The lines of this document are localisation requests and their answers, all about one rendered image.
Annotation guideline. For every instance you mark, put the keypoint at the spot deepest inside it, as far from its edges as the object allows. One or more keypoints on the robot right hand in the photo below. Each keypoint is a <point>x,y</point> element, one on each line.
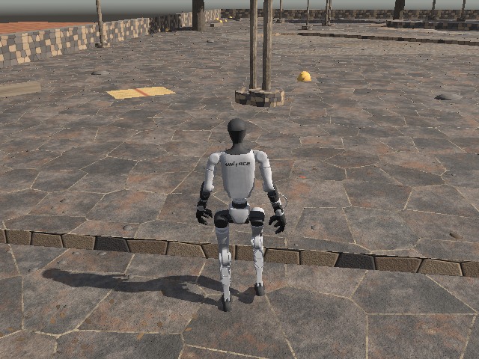
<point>281,222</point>

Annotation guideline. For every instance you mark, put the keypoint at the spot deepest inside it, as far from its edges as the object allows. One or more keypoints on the left robot forearm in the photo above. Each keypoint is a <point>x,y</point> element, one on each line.
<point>203,198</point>

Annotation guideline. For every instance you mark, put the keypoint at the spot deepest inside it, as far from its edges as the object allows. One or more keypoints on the right robot upper arm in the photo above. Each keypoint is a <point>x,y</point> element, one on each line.
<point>265,169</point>

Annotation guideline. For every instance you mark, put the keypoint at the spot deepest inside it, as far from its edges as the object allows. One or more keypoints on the right robot forearm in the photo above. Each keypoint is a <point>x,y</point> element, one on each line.
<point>275,201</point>

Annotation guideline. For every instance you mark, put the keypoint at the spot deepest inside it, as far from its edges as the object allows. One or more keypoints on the left robot foot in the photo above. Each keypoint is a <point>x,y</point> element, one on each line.
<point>227,304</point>

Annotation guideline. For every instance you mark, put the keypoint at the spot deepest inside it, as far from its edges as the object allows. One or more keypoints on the left robot shin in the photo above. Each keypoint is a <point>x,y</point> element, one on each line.
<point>225,277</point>

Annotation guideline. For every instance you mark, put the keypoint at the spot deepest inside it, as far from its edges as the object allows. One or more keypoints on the left robot upper arm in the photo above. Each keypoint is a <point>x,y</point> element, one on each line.
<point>210,172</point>

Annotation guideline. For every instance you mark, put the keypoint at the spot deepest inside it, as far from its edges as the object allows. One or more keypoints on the robot left hand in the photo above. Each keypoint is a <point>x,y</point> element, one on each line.
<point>206,214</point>

